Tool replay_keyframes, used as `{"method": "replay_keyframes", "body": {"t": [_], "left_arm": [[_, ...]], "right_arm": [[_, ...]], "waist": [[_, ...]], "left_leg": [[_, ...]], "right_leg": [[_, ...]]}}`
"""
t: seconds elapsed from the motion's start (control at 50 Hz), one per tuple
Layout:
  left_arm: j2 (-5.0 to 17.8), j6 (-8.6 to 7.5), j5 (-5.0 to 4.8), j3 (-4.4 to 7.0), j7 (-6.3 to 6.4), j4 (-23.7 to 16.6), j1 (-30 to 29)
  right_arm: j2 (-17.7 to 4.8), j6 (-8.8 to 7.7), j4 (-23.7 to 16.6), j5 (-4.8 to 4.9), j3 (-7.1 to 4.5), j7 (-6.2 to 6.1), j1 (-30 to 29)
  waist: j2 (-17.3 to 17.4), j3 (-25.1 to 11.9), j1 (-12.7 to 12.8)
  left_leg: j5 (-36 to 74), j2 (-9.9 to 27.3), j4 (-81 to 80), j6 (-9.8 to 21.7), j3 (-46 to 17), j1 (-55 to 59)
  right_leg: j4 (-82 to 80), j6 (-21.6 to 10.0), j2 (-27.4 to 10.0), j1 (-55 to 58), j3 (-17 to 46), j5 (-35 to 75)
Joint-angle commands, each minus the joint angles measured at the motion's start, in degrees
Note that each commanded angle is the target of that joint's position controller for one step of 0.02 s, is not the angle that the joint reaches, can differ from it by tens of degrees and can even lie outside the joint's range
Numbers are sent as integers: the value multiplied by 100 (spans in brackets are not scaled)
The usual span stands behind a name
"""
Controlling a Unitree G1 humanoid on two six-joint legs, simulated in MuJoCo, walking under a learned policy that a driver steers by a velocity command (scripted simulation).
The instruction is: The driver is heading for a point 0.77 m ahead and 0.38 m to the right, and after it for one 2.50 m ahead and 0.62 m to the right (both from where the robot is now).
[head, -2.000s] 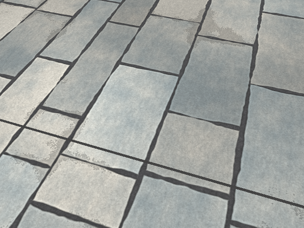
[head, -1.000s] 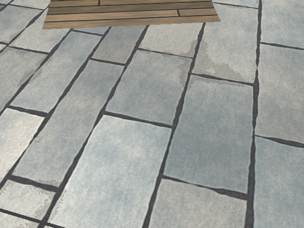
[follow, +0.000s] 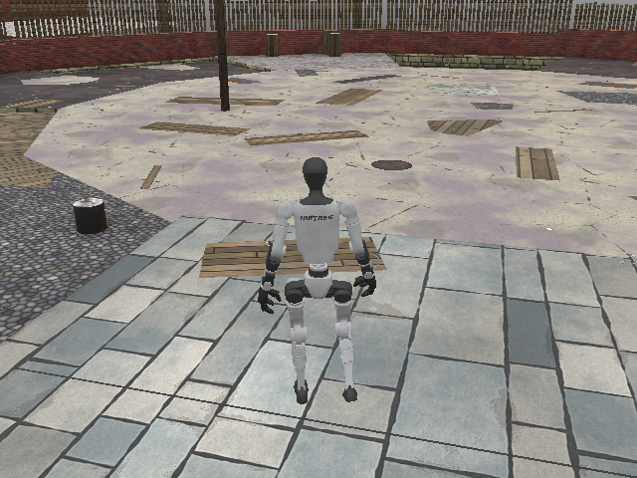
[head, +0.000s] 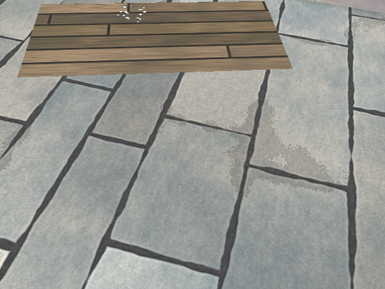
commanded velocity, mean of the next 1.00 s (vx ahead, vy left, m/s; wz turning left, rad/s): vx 0.44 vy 0.00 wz -0.53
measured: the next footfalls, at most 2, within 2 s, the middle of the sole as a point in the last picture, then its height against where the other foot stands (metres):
right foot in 0.44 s outside the picture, level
left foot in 0.90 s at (220, 228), level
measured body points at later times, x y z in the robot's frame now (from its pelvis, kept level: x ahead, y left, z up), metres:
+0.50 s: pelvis +0.27 -0.07 -0.02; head +0.31 -0.08 +0.43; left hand +0.50 +0.14 -0.12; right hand +0.24 -0.35 -0.16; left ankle +0.11 +0.10 -0.64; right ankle +0.33 -0.16 -0.74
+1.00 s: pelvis +0.52 -0.11 -0.01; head +0.56 -0.13 +0.43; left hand +0.74 +0.09 -0.13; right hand +0.56 -0.43 -0.10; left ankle +0.67 -0.07 -0.74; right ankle +0.36 -0.16 -0.65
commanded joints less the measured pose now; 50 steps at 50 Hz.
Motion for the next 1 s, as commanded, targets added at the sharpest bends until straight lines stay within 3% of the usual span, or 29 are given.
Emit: {"method": "replay_keyframes", "body": {"t": [0.02,0.1,0.2,0.26,0.32,0.38,0.4,0.42,0.44,0.46,0.48,0.5,0.52,0.54,0.56,0.6,0.64,0.72,0.76,0.82,0.86,0.88,0.9,0.92,0.94,0.96,0.98,1.0], "left_arm": [[223,112,-5,144,44,-233,343],[244,216,45,213,59,-472,-148],[130,155,97,169,-105,-789,-982],[33,154,104,100,-221,-1077,-1570],[28,160,81,76,-339,-1375,-1917],[283,192,68,192,-412,-1511,-1579],[480,201,46,295,-414,-1436,-1058],[800,200,37,471,-366,-1231,-173],[1351,247,61,677,-226,-1043,666],[1836,203,37,724,-192,-1203,339],[1366,148,138,556,-213,-1232,608],[1009,82,184,461,-212,-1215,453],[800,31,136,396,-235,-1279,6],[584,11,117,323,-226,-1374,-381],[520,4,155,282,-201,-1470,-574],[672,-13,128,303,-144,-1502,-567],[889,-21,124,355,-59,-1493,-393],[937,42,86,373,25,-1455,-73],[969,93,93,383,33,-1400,65],[906,219,64,379,91,-1362,224],[876,286,81,376,159,-1495,18],[822,301,75,354,176,-1610,-214],[574,281,126,274,170,-1775,-312],[249,269,251,178,170,-1844,232],[508,247,96,164,120,-1873,1228],[1023,321,10,285,115,-1704,1123],[1192,433,15,340,133,-1807,405],[1161,552,49,364,166,-1851,100]], "right_arm": [[-403,-110,-73,-68,-91,-3,116],[-638,-126,116,-112,-166,-127,364],[-788,-54,180,-77,-181,-271,584],[-872,39,293,-24,-213,-313,952],[-966,174,339,40,-260,-320,1115],[-1210,269,217,99,-331,-358,853],[-1291,307,176,109,-351,-371,751],[-1306,325,120,144,-342,-370,591],[-1169,267,-13,65,-286,-359,609],[-295,55,-335,-38,-33,-249,1035],[-726,-243,-470,171,-98,-134,473],[-857,-345,-634,348,-134,-93,5],[-799,-364,-611,273,-125,-121,-16],[-884,-306,-537,123,-191,-168,10],[-901,-213,-530,76,-226,-167,138],[-798,-62,-592,-4,-238,-174,183],[-678,7,-738,-69,-202,-209,-160],[-503,-11,-997,-37,-112,-179,-1036],[-542,-33,-1144,-16,-109,-153,-1329],[-730,-69,-1274,-7,-168,-101,-1345],[-885,-117,-1227,-16,-228,-79,-1043],[-941,-154,-1145,-58,-257,-88,-675],[-1182,-180,-1096,-178,-314,-118,-149],[-1478,-128,-1094,-271,-347,-166,392],[-1502,-7,-989,-145,-365,-127,644],[-1095,89,-1207,-62,-280,-142,228],[-763,190,-1317,-66,-177,-194,-49],[-672,275,-1325,-98,-116,-212,-304]], "waist": [[822,-253,57],[566,44,54],[452,221,-163],[349,430,-393],[387,506,-445],[729,74,-60],[821,-238,262],[724,-705,761],[55,-1204,1055],[-1367,-1688,309],[-647,-2188,683],[-400,-1505,672],[182,-934,333],[284,-727,128],[206,-604,-53],[216,-474,-185],[161,-320,-131],[-167,-156,207],[-305,-99,317],[-451,-313,300],[-583,-460,99],[-578,-600,-152],[-311,-1166,-358],[890,-1938,-265],[2244,-2820,55],[1436,-2427,-14],[964,-1695,-167],[648,-1228,-102]], "left_leg": [[246,1474,-1835,674,-1253,725],[1063,1463,-1988,709,-530,875],[1341,1432,-2049,565,116,1333],[1562,1625,-1918,559,309,1966],[2194,1803,-1536,521,489,2579],[4794,1790,-517,345,767,2654],[5495,1741,281,279,820,2556],[5283,1527,1478,106,912,2098],[3262,1216,3299,-168,903,643],[-2066,-164,5505,-519,214,-1968],[-2217,-65,5849,-317,-1134,-2565],[-1790,217,5615,-137,-1147,-2874],[-1347,495,4968,-94,-1126,-2634],[-1151,684,4438,-132,-1090,-2218],[-1010,782,4177,-189,-1109,-1827],[-846,772,3657,-386,-1003,-1577],[-368,685,2954,-575,-894,-1647],[1089,321,1141,-633,-818,-1341],[1428,78,615,-601,-733,-1062],[1266,-120,183,-484,-883,-818],[967,-149,-48,-331,-953,-515],[1364,-87,-404,-213,-869,1],[2515,533,-266,73,-1244,1168],[5004,1942,226,675,-2515,2918],[4377,3058,84,1627,-4362,3811],[2858,2755,-193,1510,-4134,3294],[2089,2341,-324,1200,-3156,2619],[1650,2007,-515,1054,-2596,1845]], "right_leg": [[51,-56,-553,-769,302,608],[-557,38,-525,-1500,475,1509],[-2063,78,-412,-1630,70,2530],[-2611,11,-394,-1908,-197,2414],[-2921,-110,-294,-2021,-504,1826],[-3003,-402,213,-898,-1041,998],[-3052,-552,451,-173,-1154,794],[-3555,-773,683,1144,-1120,1198],[-3845,-1112,-10,2865,168,1148],[-4572,-2282,-1502,4672,3652,628],[-5199,-2252,-1686,4867,4356,509],[-5138,-1935,-1482,4389,3398,930],[-5142,-1693,-1199,3421,2595,1544],[-5196,-1502,-972,2702,2057,2000],[-5323,-1463,-839,2169,1835,2254],[-5496,-1480,-713,1623,1618,2585],[-5582,-1457,-589,1313,1348,2787],[-5479,-1086,-202,1045,1033,2112],[-5211,-911,-148,988,1057,2514],[-4517,-701,-234,1454,1468,2772],[-3975,-566,-249,1721,1820,2909],[-3510,-397,-53,1669,1784,2972],[-2487,-149,282,1240,1552,2507],[-781,210,930,-50,881,-608],[617,381,996,-1030,780,-2378],[1187,553,572,-1397,886,-1819],[1240,657,392,-1601,532,-1374],[1029,707,209,-1501,387,-1073]]}}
